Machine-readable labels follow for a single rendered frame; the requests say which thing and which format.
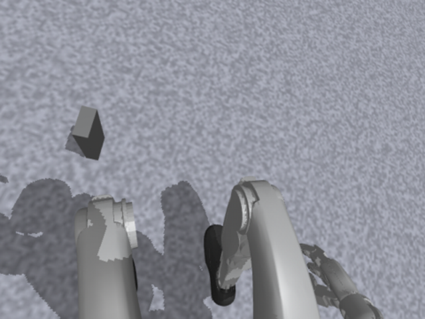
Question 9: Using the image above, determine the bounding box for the right robot arm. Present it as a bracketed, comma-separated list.
[339, 294, 384, 319]

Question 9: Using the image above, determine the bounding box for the carton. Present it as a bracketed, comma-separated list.
[72, 106, 105, 160]

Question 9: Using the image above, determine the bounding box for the right robot hand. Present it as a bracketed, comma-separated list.
[300, 243, 360, 309]

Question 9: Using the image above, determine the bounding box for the right robot foot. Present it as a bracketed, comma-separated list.
[204, 225, 236, 306]

